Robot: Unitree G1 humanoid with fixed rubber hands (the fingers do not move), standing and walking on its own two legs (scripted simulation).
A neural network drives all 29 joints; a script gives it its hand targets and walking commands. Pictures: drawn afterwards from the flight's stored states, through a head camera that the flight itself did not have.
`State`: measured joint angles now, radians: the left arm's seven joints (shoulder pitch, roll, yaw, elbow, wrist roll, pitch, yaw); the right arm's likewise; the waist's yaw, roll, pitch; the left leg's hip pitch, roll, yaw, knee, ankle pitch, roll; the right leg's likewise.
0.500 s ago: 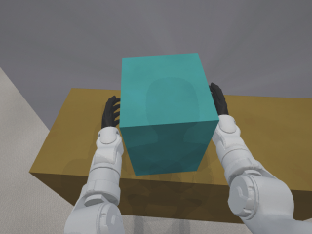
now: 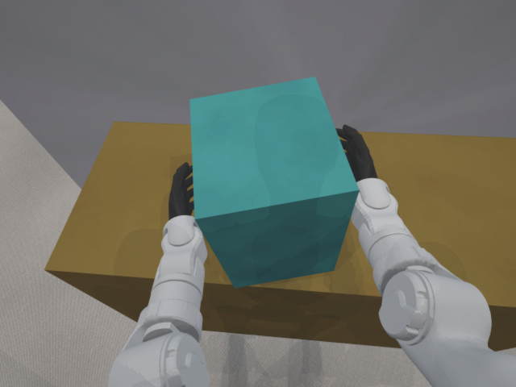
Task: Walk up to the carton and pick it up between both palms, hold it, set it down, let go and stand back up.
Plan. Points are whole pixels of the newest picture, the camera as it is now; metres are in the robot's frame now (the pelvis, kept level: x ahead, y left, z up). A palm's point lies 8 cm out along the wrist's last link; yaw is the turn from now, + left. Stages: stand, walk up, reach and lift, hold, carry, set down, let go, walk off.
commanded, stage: set down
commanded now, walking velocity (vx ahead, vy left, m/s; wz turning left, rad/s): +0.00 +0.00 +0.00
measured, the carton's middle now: (270, 194) +0.45 +0.05 -0.01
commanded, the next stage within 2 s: none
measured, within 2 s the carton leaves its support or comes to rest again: rests again in 0.18 s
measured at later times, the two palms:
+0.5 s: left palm (192, 210) +0.39 +0.17 +0.01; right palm (364, 178) +0.47 -0.11 +0.03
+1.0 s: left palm (192, 210) +0.39 +0.17 +0.01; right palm (365, 180) +0.46 -0.11 +0.02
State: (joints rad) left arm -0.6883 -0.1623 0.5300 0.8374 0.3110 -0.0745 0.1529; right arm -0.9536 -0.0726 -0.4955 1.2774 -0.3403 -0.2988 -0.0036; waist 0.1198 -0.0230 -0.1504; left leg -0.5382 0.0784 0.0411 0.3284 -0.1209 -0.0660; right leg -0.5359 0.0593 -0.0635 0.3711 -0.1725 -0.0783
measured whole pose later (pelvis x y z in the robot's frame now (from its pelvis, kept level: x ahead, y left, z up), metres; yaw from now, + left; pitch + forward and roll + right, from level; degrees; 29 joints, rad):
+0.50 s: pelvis -0.01 +0.00 -0.01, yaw -1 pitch +25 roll +1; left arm -0.76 -0.20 0.60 0.87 0.33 -0.11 0.17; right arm -1.01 -0.12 -0.57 1.33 -0.41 -0.34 0.03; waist 0.14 -0.01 -0.18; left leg -0.65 0.08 0.07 0.33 -0.10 -0.06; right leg -0.67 0.05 -0.06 0.41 -0.17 -0.08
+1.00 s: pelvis -0.01 +0.01 +0.00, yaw -2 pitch +24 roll +1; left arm -0.78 -0.24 0.64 0.78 0.40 -0.08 0.16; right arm -1.01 -0.11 -0.65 1.26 -0.47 -0.30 0.08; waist 0.14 -0.04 -0.15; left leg -0.64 0.08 0.10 0.31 -0.08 -0.05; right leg -0.67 0.05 -0.05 0.38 -0.14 -0.08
